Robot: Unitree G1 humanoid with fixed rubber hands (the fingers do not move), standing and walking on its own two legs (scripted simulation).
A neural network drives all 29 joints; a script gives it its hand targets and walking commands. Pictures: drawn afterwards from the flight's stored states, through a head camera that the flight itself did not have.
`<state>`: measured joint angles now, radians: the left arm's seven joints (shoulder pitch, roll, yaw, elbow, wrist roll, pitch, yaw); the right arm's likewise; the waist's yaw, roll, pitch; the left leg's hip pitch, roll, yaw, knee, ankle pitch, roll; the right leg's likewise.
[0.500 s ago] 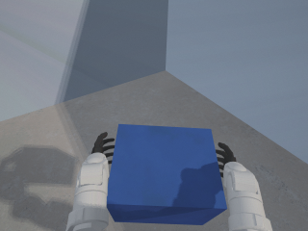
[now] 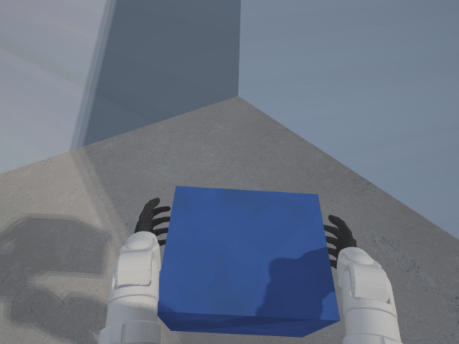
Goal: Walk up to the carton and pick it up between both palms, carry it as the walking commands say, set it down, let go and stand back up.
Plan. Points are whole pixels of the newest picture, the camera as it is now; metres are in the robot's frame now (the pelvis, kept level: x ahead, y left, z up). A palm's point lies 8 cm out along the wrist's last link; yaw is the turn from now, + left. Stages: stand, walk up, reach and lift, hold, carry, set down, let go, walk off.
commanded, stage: reach and lift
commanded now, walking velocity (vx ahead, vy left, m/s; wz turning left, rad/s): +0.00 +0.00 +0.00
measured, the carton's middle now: (241, 264) +0.29 +0.00 -0.03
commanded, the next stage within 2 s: hold in 0.40 s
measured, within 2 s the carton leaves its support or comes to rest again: neither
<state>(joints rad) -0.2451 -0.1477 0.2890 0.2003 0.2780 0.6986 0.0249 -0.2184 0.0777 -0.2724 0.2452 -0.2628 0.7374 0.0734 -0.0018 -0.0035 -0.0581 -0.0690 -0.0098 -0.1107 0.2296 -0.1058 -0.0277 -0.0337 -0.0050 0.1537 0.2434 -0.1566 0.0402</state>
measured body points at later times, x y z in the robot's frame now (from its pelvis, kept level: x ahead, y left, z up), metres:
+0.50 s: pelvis +0.00 +0.00 +0.00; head -0.05 -0.01 +0.45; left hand +0.29 +0.18 +0.05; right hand +0.29 -0.18 +0.03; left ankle +0.02 +0.14 -0.75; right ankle -0.01 -0.15 -0.75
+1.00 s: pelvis +0.00 +0.00 +0.00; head -0.05 +0.00 +0.45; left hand +0.29 +0.18 +0.04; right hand +0.29 -0.18 +0.03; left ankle +0.02 +0.14 -0.75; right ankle -0.01 -0.15 -0.75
